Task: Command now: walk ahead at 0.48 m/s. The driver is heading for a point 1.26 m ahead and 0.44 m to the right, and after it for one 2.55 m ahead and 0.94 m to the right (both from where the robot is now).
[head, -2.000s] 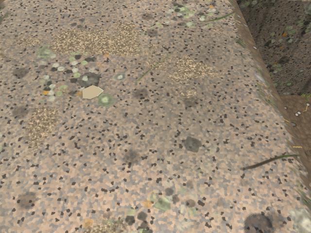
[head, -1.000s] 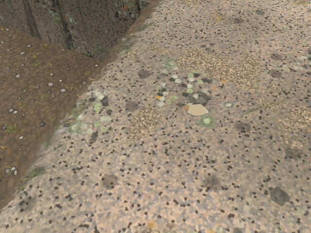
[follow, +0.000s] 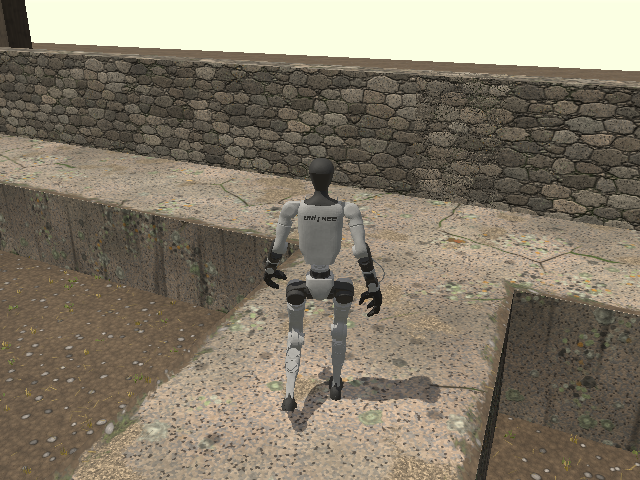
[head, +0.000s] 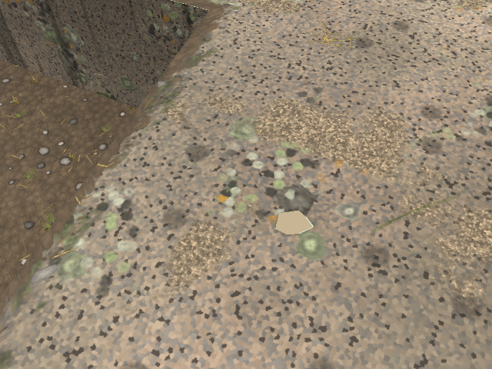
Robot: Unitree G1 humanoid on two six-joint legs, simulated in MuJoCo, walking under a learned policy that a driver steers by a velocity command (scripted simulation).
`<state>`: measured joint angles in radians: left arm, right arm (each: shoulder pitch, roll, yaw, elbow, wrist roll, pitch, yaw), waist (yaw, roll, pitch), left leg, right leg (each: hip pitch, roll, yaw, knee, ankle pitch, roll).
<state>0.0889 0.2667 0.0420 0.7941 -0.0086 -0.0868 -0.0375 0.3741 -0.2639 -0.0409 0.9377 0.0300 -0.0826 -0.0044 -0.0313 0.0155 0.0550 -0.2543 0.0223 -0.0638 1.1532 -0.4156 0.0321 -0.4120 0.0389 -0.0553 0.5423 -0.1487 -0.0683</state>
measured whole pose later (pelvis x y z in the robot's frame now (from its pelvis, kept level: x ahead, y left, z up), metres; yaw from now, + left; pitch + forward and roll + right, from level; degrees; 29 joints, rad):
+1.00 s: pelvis +0.54 -0.04 -0.01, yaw -21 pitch +1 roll +2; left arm 0.09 0.29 0.08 0.69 -0.03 -0.03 -0.04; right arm 0.27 -0.30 -0.07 0.90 0.01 -0.05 -0.02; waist -0.03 -0.01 0.07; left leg -0.07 0.10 0.17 0.84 -0.49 -0.04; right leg -0.52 0.01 -0.06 0.67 -0.16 -0.11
